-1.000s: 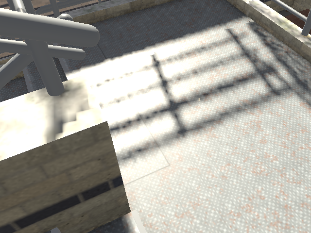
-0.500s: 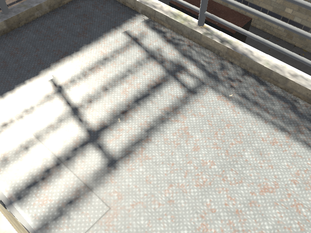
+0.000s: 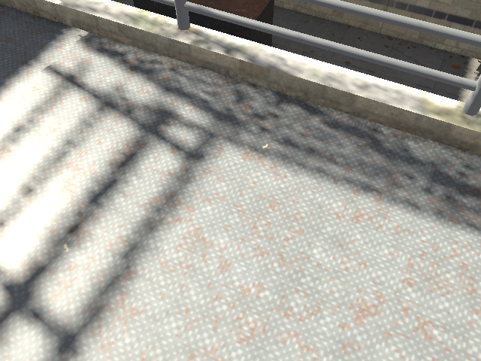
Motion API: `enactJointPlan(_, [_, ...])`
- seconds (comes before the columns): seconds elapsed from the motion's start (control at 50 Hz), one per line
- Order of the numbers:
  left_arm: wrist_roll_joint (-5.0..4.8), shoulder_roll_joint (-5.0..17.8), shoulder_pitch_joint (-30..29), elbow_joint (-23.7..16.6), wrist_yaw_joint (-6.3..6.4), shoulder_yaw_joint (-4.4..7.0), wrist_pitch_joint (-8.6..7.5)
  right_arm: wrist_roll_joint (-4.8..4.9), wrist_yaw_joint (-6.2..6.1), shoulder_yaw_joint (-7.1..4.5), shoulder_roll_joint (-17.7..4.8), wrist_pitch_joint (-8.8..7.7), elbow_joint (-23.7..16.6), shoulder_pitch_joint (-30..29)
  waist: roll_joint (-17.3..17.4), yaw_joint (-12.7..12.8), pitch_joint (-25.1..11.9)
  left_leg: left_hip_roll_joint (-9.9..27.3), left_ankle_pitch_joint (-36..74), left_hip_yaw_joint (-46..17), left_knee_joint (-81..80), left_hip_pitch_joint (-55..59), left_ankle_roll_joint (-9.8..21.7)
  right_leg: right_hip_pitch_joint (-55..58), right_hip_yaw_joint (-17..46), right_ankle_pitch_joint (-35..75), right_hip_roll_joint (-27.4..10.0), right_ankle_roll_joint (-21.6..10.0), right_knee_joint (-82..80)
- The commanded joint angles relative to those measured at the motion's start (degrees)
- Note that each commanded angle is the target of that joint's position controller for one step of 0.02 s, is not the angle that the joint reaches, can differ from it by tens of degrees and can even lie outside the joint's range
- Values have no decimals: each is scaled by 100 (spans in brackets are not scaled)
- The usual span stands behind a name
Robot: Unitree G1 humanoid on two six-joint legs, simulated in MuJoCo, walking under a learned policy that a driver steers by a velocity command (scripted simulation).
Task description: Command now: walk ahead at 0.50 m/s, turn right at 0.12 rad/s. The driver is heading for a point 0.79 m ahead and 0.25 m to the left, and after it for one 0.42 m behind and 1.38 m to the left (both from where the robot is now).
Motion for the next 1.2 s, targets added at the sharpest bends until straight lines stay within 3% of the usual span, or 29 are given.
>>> enactJointPlan(0.02, [-61, 910, 41, -276, 93, 174, -224, -173, 136, -64, -299, 93, -470, -66, -237, -83, -404, 362, 1251, -271, -2795, -403, -140, 268, 1917, 2167, -2070, -1167, -2008])
enactJointPlan(0.04, [-27, 855, 37, -190, 56, 146, -297, -165, 159, -43, -300, 128, -404, 32, -429, -111, -415, 269, 1567, -233, -3202, -91, -109, 202, 1684, 2543, -1906, -1194, -2096])
enactJointPlan(0.08, [-112, 703, 95, -67, -64, 136, -370, -37, 205, 11, -225, 87, -371, -127, -842, -102, -411, 180, 2241, -141, -4551, 608, 86, 114, 894, 3294, -1583, -998, -2085])
enactJointPlan(0.12, [-174, 608, 310, -11, -150, 120, -373, 37, 246, 60, -139, 27, -391, -554, -874, 109, -568, -52, 2588, 136, -5197, 1014, 237, 517, 575, 2883, -1477, -769, -2226])
enactJointPlan(0.16, [-128, 703, 741, 155, -104, 130, -295, 89, 278, -21, -402, 33, -594, -1234, -590, 391, -167, -186, 2505, 183, -5474, 683, 352, 1025, 573, 2667, -1591, -691, -2278])
enactJointPlan(0.18, [-92, 786, 855, 203, -64, 148, -277, 70, 283, -39, -392, 29, -684, -1457, -385, 383, -54, -299, 2428, 244, -5683, 541, 429, 1328, 548, 2805, -1760, -644, -2250])
enactJointPlan(0.22, [-56, 990, 1001, 251, -16, 180, -217, -8, 283, -61, -415, 12, -698, -1475, -449, 447, -68, -538, 1885, 429, -5927, 581, 613, 1905, 252, 3449, -1761, -530, -1818])
enactJointPlan(0.26, [-60, 1006, 961, 235, 18, 151, -173, -62, 308, -151, -470, -14, -412, -523, -384, -12, -480, -960, 1641, 680, -6311, 1790, 833, 1840, -205, 4817, -1599, -334, -319])
enactJointPlan(0.28, [-47, 913, 962, 110, 32, 107, -183, -138, 268, -286, -804, -56, -143, 421, -45, -387, -990, -601, 1444, -129, -6522, 3031, 1105, 1087, -473, 4336, -1424, -149, 1155])
enactJointPlan(0.3, [-222, 445, 1357, -204, -35, 0, -213, -164, 212, -475, -1569, -69, -143, 919, 1333, -278, -1733, 1053, 762, -3004, -7167, 4589, 2016, -800, -767, 1195, -509, 129, 3692])
enactJointPlan(0.32, [-44, 761, 970, -257, -54, 75, -223, 78, 219, -404, -1378, 40, -146, 542, 1060, -195, -1829, 1298, 204, -4449, -8081, 4741, 2058, -1886, 164, -1132, -114, 128, 4381])
enactJointPlan(0.34, [-9, 871, 518, -422, -82, 96, -240, 109, 188, -371, -1282, 103, -272, 24, 543, -93, -1085, 1133, -83, -3568, -7976, 4209, 1897, -2407, 434, -790, -539, 48, 4519])
enactJointPlan(0.36, [-49, 807, 322, -504, -113, 59, -299, 90, 181, -306, -1058, 126, -344, -301, 73, 17, -733, 937, 351, -2986, -8110, 3504, 1705, -2262, 464, -320, -776, 44, 4059])
enactJointPlan(0.38, [-67, 705, 312, -527, -107, 41, -287, 85, 154, -261, -942, 119, -361, -462, -25, 211, -480, 689, 964, -2518, -8223, 2984, 1527, -2009, 469, -209, -920, 89, 3577])
enactJointPlan(0.44, [-3, 584, 575, -502, -68, -13, -94, 130, 107, -218, -858, -18, -382, -488, 60, 478, -583, 251, 2560, -1704, -8280, 2395, 1421, -1264, 352, -62, -950, 375, 2783])
enactJointPlan(0.54, [4, 520, -382, -845, -81, -64, 16, 129, 87, -321, -1097, -14, -336, -94, 230, 210, -373, -130, 2558, -1410, -8353, 2413, 1309, -1423, 189, 819, -880, 699, 1217])
enactJointPlan(0.66, [-115, 629, -1218, -1181, -75, -101, -63, 54, 81, -361, -1168, 50, -354, 360, 176, -111, -375, 71, 3211, -1870, -7847, 2939, 1214, -1309, 268, 1156, -677, 661, 210])
enactJointPlan(0.7, [-108, 778, -972, -1187, -78, -68, -117, 18, 40, -377, -1263, 25, -417, 187, 195, 113, -372, 136, 3378, -2076, -7589, 2762, 1038, -642, 343, 830, -573, 566, -171])
enactJointPlan(0.74, [-66, 985, 84, -895, 8, 35, -223, 65, 76, -388, -1343, -44, -571, -177, -13, 660, -753, -137, 3806, -2049, -6651, 2379, 788, 844, 293, 710, -376, 365, -707])
enactJointPlan(0.76, [39, 1358, 862, -777, 93, 146, -307, 123, 124, -306, -1063, -112, -657, -196, -587, 994, -1305, -605, 3405, -1602, -5281, 1911, 592, 1965, 1081, 92, -1139, 118, -1071])
enactJointPlan(0.78, [138, 1864, 1345, -862, 180, 251, -279, 277, 144, -190, -571, -146, -873, 14, -1546, 1010, -1948, -1333, 953, -791, -3701, 585, 376, 3290, 3073, -1036, -2614, -252, -1635])
enactJointPlan(0.8, [64, 1842, 1037, -864, 183, 267, -198, 168, 122, -197, -789, -75, -885, 461, -2094, 579, -2004, -1359, -517, -572, -2898, -192, 409, 3180, 4628, -1223, -3083, -667, -2041])
enactJointPlan(0.82, [18, 1261, 618, -1010, 172, 151, -151, 27, 94, -243, -1020, 30, -701, 339, -1037, 488, -1275, -867, -55, -699, -2523, -388, 427, 2560, 3901, -1685, -2879, -611, -1962])
enactJointPlan(0.84, [-39, 915, 376, -1045, 153, 64, -150, -14, 161, -230, -981, 56, -718, -3, -510, 511, -775, -692, 416, -648, -2664, -306, 376, 1955, 3023, -1193, -2545, -489, -2054])
enactJointPlan(0.9, [-66, 795, 491, -893, 169, 2, -251, -113, 308, -197, -783, 214, -805, -214, -830, 398, -466, -433, 893, -498, -2957, -120, 172, 1457, 1461, 806, -2006, -220, -2242])
enactJointPlan(0.96, [-142, 870, 741, -757, 108, 42, -376, -94, 372, -163, -681, 309, -1009, -532, -740, 358, -538, -390, 1224, -405, -2970, -448, 64, 1627, 783, 2149, -1998, -293, -2266])
enactJointPlan(1.1, [-172, 914, 818, -588, 102, 67, -358, -81, 500, 29, -381, 267, -1542, -1775, -728, 460, -116, -400, 2542, 273, -5226, -44, 0, 1388, -652, 3488, -1699, -203, -2268])
enactJointPlan(1.16, [-196, 1109, 992, -488, 167, 120, -284, -135, 520, 24, -452, 242, -1623, -1813, -842, 461, -271, -630, 2359, 579, -5897, 497, 176, 1787, -863, 4509, -1817, -67, -1733])
enactJointPlan(1.2, [-204, 1262, 962, -487, 234, 174, -181, -178, 467, -43, -629, 217, -1529, -1317, -926, 255, -582, -918, 1946, 650, -6141, 1049, 391, 2029, -945, 5396, -1844, 18, -786])
Velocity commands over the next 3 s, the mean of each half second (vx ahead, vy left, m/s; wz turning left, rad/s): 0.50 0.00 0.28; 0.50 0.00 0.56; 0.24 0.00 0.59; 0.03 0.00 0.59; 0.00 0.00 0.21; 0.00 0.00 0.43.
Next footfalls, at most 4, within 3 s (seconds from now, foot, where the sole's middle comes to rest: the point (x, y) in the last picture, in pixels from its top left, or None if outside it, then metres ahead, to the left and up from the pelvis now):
0.28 left None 0.32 0.12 -0.76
0.76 right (241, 288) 0.61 0.00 -0.76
1.26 left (131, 256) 0.74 0.32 -0.76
1.90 right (173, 221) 0.85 0.20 -0.76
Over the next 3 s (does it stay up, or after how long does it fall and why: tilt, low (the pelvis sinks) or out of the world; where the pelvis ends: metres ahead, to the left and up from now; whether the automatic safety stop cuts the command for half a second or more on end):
stays up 0.71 0.19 0.00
